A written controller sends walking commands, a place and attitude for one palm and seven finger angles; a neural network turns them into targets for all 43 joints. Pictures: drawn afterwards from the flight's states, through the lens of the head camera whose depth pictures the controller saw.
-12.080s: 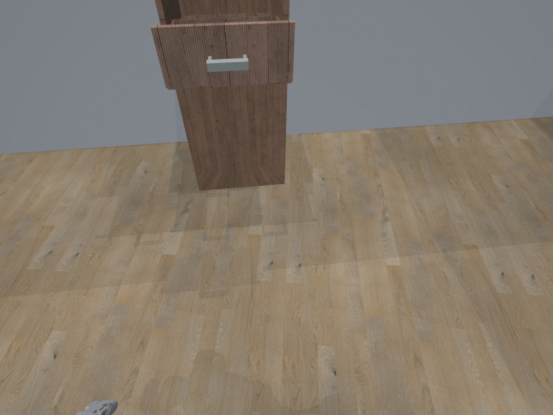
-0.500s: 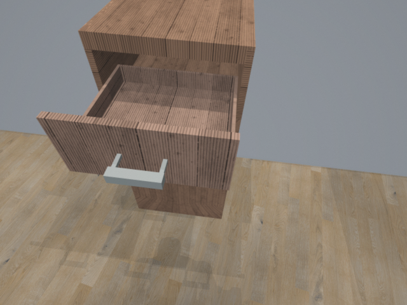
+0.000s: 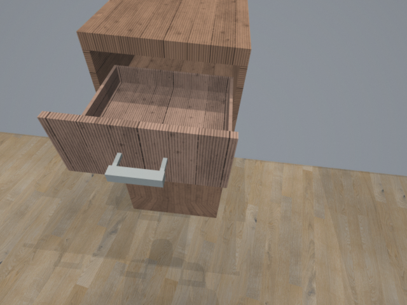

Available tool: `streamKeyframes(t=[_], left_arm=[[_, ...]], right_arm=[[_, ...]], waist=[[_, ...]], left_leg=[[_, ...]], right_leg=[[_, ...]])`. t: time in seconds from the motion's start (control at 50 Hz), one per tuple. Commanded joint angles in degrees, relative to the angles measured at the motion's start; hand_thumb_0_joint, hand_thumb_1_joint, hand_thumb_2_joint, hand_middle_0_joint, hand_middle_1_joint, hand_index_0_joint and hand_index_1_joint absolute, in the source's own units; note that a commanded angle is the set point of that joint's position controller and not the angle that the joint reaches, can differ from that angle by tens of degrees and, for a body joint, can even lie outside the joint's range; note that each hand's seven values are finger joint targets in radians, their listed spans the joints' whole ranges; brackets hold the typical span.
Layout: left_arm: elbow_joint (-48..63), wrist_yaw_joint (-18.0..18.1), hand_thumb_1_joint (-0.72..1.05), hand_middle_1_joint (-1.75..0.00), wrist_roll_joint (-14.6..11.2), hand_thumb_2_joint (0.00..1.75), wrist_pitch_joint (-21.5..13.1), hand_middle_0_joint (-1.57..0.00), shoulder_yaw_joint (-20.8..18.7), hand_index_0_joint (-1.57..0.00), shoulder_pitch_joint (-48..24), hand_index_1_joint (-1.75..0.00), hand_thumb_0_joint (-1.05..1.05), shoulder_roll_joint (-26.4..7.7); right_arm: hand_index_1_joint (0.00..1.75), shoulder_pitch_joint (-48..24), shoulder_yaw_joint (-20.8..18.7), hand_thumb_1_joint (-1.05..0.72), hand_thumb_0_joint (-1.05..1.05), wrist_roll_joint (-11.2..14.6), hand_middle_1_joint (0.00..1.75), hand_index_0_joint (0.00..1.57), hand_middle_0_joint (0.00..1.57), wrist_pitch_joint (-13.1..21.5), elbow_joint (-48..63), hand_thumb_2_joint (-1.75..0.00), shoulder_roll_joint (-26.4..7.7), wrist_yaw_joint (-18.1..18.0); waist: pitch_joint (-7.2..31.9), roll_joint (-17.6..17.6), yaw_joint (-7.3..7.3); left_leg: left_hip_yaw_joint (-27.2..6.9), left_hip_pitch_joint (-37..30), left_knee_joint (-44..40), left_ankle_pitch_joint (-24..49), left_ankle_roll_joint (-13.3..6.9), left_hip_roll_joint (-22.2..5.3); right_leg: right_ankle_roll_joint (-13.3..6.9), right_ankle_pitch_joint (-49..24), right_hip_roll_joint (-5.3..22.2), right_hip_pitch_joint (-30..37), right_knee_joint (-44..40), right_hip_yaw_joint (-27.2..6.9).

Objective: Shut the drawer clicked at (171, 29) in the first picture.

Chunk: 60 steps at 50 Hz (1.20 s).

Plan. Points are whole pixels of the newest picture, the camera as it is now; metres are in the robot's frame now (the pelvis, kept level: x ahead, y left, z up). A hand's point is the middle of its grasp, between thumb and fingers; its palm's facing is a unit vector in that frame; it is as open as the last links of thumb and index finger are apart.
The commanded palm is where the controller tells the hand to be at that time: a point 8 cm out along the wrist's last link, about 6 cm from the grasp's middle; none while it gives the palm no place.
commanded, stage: look again from close up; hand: left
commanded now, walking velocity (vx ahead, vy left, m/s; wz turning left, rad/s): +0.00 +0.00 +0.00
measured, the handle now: (138, 168) +0.38 +0.17 +0.04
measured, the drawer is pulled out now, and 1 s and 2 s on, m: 0.28 0.28 0.28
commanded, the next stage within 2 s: shuffle to correct the standing spot in 0.46 s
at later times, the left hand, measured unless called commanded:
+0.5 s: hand out of the picture +0.04 +0.20 -0.18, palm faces +0.00 -0.98 -0.18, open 7.4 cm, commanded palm none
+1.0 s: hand out of the picture -0.03 +0.17 -0.18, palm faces +0.00 -0.99 -0.17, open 7.4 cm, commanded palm none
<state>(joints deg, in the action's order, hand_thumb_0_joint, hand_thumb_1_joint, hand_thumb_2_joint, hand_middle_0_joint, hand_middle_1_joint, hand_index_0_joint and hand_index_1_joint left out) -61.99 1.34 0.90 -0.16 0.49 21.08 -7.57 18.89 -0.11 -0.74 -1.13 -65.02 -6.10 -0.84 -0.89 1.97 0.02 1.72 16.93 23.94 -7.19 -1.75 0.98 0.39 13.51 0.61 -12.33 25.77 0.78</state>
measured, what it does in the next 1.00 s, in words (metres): stands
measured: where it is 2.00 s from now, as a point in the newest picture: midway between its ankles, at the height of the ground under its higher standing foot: outside the picture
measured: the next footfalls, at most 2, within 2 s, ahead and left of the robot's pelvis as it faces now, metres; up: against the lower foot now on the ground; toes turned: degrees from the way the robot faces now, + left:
none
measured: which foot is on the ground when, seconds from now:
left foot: down 0.00-1.00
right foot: down 0.00-1.00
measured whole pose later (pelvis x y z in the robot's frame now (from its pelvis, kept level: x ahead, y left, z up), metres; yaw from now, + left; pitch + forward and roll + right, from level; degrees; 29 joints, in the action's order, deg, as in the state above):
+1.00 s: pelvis +0.03 +0.00 +0.00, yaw -1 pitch +0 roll +0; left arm -61.7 0.8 1.4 0.3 0.3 25.2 -9.6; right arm 16.4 -1.1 -0.8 -0.3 -62.5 -8.9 -1.0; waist -0.3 1.1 -0.3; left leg 2.6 15.8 29.5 -13.5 -1.8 0.2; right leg 0.4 17.9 0.6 -10.1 28.4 1.0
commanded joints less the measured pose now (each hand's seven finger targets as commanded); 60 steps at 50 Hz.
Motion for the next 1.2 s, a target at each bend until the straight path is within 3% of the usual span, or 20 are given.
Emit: streamKeyframes(t=[0.0,0.02,0.04,0.06,0.08,0.18,0.2,0.22,0.34,0.5,0.56,0.68,0.78,0.88,0.92,0.98,1.0,1.06,1.12,1.18], left_arm=[[0.5,2.4,0.90,-0.30,0.5,0.90,-2.4,-0.20,-0.6,-0.20,4.5,-0.30,0.00,-8.6],[2.5,2.1,0.90,-0.30,0.1,0.90,-2.7,-0.20,-0.5,-0.20,2.4,-0.30,0.00,-8.3],[2.7,2.2,0.90,-0.30,-0.2,0.90,-3.1,-0.20,-0.6,-0.20,1.5,-0.30,0.00,-7.6],[2.9,2.2,0.90,-0.30,-0.4,0.90,-2.8,-0.20,-0.4,-0.20,0.9,-0.30,0.00,-7.3],[3.3,2.1,0.90,-0.30,-0.4,0.90,-2.5,-0.20,-0.5,-0.20,0.5,-0.30,0.00,-6.9],[4.0,1.9,0.90,-0.30,0.0,0.90,-1.4,-0.20,-0.5,-0.20,1.6,-0.30,0.00,-5.8],[4.4,1.8,0.90,-0.30,0.1,0.90,-1.2,-0.20,-0.5,-0.20,1.9,-0.30,0.00,-5.8],[4.4,1.8,0.90,-0.30,0.1,0.90,-1.2,-0.20,-0.6,-0.20,2.2,-0.30,0.00,-5.8],[5.4,1.6,0.90,-0.30,0.0,0.90,-1.1,-0.20,-0.6,-0.20,2.0,-0.30,0.00,-6.7],[5.5,1.3,0.90,-0.30,0.2,0.90,-1.1,-0.20,-0.6,-0.20,1.2,-0.30,0.00,-7.9],[4.4,1.2,0.90,-0.30,0.1,0.90,-1.2,-0.20,-0.2,-0.20,2.2,-0.30,0.00,-7.2],[3.2,0.5,0.90,-0.30,0.8,0.90,-0.3,-0.20,-0.3,-0.20,4.2,-0.30,0.00,-6.3],[2.6,-0.1,0.90,-0.30,0.8,0.90,-0.2,-0.20,-0.7,-0.20,6.5,-0.30,0.00,-5.6],[2.2,-0.4,0.90,-0.30,0.6,0.90,-0.3,-0.20,-1.0,-0.20,7.9,-0.30,0.00,-5.7],[2.3,-0.3,0.90,-0.30,0.5,0.90,-0.5,-0.20,-1.1,-0.20,8.0,-0.30,0.00,-5.8],[0.9,0.6,0.90,-0.30,-0.1,0.90,-1.8,-0.20,-0.9,-0.20,8.3,-0.30,0.00,-6.5],[0.6,0.7,0.90,-0.30,-0.3,0.90,-2.2,-0.20,-0.7,-0.20,8.1,-0.30,0.00,-6.6],[0.1,1.4,0.90,-0.30,-0.6,0.90,-3.0,-0.20,0.0,-0.20,7.8,-0.30,0.00,-6.0],[0.8,2.1,0.90,-0.30,-0.6,0.90,-2.6,-0.20,-0.6,-0.20,8.2,-0.30,0.00,-7.3],[1.9,2.4,0.90,-0.30,-0.5,0.90,-1.9,-0.20,-1.4,-0.20,7.2,-0.30,0.00,-8.3]], right_arm=[[0.30,-4.9,-0.5,-0.90,0.00,0.1,0.30,0.20,0.20,2.0,7.5,-0.90,-6.9,0.2],[0.30,0.4,-0.4,-0.90,0.00,-0.1,0.30,0.20,0.20,2.5,6.9,-0.90,-4.5,0.1],[0.30,2.4,-0.4,-0.90,0.00,-0.1,0.30,0.20,0.20,2.7,6.2,-0.90,-5.4,0.0],[0.30,2.5,-0.5,-0.90,0.00,0.1,0.30,0.20,0.20,2.6,6.2,-0.90,-6.2,0.0],[0.30,2.4,-0.8,-0.90,0.00,0.2,0.30,0.20,0.20,2.4,6.5,-0.90,-6.7,0.0],[0.30,0.9,-0.9,-0.90,0.00,0.0,0.30,0.20,0.20,2.5,7.3,-0.90,-8.4,0.0],[0.30,0.2,-0.9,-0.90,0.00,-0.1,0.30,0.20,0.20,2.6,7.4,-0.90,-8.5,0.0],[0.30,0.0,-0.9,-0.90,0.00,0.0,0.30,0.20,0.20,2.7,7.6,-0.90,-8.6,0.0],[0.30,-0.8,-1.1,-0.90,0.00,0.0,0.30,0.20,0.20,3.0,7.7,-0.90,-10.0,0.0],[0.30,-2.2,-1.2,-0.90,0.00,0.3,0.30,0.20,0.20,2.9,7.5,-0.90,-10.8,0.2],[0.30,-3.0,-1.0,-0.90,0.00,0.2,0.30,0.20,0.20,2.8,6.9,-0.90,-10.6,0.3],[0.30,-3.1,-2.2,-0.90,0.00,-0.1,0.30,0.20,0.20,1.5,6.1,-0.90,-12.9,0.1],[0.30,-2.6,-2.8,-0.90,0.00,-0.2,0.30,0.20,0.20,1.5,5.9,-0.90,-12.8,-0.3],[0.30,-2.1,-3.0,-0.90,0.00,-0.3,0.30,0.20,0.20,1.7,5.8,-0.90,-11.9,-0.5],[0.30,-2.3,-2.8,-0.90,0.00,-0.2,0.30,0.20,0.20,2.0,5.7,-0.90,-11.1,-0.6],[0.30,-2.4,-1.1,-0.90,0.00,0.3,0.30,0.20,0.20,2.8,5.1,-0.90,-6.7,-0.4],[0.30,-2.2,-0.6,-0.90,0.00,0.4,0.30,0.20,0.20,3.0,4.8,-0.90,-5.8,-0.5],[0.30,-1.1,-0.1,-0.90,0.00,0.6,0.30,0.20,0.20,3.2,2.8,-0.90,-6.3,-0.7],[0.30,-2.0,-0.3,-0.90,0.00,1.0,0.30,0.20,0.20,2.8,2.8,-0.90,-6.9,-1.1],[0.30,-2.7,-0.8,-0.90,0.00,0.9,0.30,0.20,0.20,1.8,3.8,-0.90,-7.4,-1.2]], waist=[[-5.0,-4.3,0.42],[-0.4,-4.1,2.10],[3.4,-2.7,2.36],[3.5,-0.5,2.31],[2.0,1.7,2.19],[-5.2,-0.8,0.69],[-5.6,-3.3,0.19],[-6.1,-3.1,0.04],[-2.5,-3.0,-0.34],[-1.9,-3.1,0.01],[-1.9,-3.4,0.03],[-5.2,-5.7,0.22],[-4.1,-5.5,-0.12],[-3.8,-4.5,-0.15],[-4.2,-2.6,-0.36],[-2.3,4.2,-0.25],[-1.7,5.7,0.11],[-0.1,2.4,0.27],[0.0,-0.5,-0.60],[-0.1,-0.2,-0.83]], left_leg=[[-3.4,-2.6,5.2,-9.2,3.4,-3.3],[-3.9,-5.4,4.1,-6.3,2.2,-3.7],[-4.8,-6.0,4.5,-2.0,1.6,-4.3],[-5.0,-5.3,4.1,-2.8,1.2,-4.7],[-5.3,-3.8,3.2,-4.6,0.9,-4.8],[-9.0,2.8,-3.1,-10.8,-0.5,-6.0],[-9.6,3.4,-4.1,-11.1,-0.7,-6.2],[-10.0,4.0,-4.8,-11.4,-0.8,-6.4],[-10.2,0.0,-6.1,-8.0,-1.2,-6.8],[-8.9,-2.8,-7.0,-7.6,-0.8,-6.6],[-9.3,-3.2,-7.7,-11.0,-0.6,-6.5],[-13.3,-0.5,-12.6,-28.3,-2.1,-9.8],[-13.1,-1.5,-10.6,-25.7,-3.7,-11.1],[-10.7,-0.6,-7.4,-23.7,-3.4,-10.3],[-8.5,0.5,-4.5,-19.8,-2.7,-8.9],[-1.3,0.0,4.1,-5.5,-0.4,-3.7],[-0.5,-1.6,3.6,-3.0,0.0,-3.7],[-1.7,-5.8,2.2,6.2,0.6,-4.9],[-1.3,-6.1,2.8,11.1,0.8,-5.2],[-0.9,-5.0,3.4,10.4,1.4,-5.3]], right_leg=[[-4.9,2.9,9.5,-8.4,-10.1,-11.6],[-5.4,4.3,9.6,-6.7,-8.2,-10.7],[-4.8,0.4,7.5,-3.7,-5.8,-8.3],[-4.3,1.5,6.5,-2.8,-5.0,-7.1],[-4.0,3.8,5.9,-3.2,-4.5,-6.3],[-3.2,5.1,3.5,-3.3,-1.4,-4.2],[-3.1,4.6,3.3,-2.9,-1.1,-3.9],[-3.0,3.6,3.2,-2.1,-1.1,-3.8],[-2.2,0.4,3.8,0.3,-1.7,-3.4],[-1.6,-0.4,4.4,0.5,-4.0,-3.5],[-1.4,0.5,4.5,0.3,-4.9,-3.5],[-1.4,9.3,1.5,-2.9,-0.2,0.4],[-2.0,7.6,1.4,-3.9,0.4,1.0],[-3.0,8.1,2.1,-3.6,-1.2,-0.5],[-3.4,6.9,2.8,-2.5,-3.0,-3.0],[-4.4,-4.5,7.2,1.4,-7.0,-9.0],[-4.2,-11.5,7.8,1.9,-7.0,-8.6],[-2.4,-33.0,7.4,4.4,-3.3,-6.1],[-1.8,-41.0,8.2,6.4,-1.3,-6.3],[-2.9,-40.6,9.6,6.7,0.1,-7.2]])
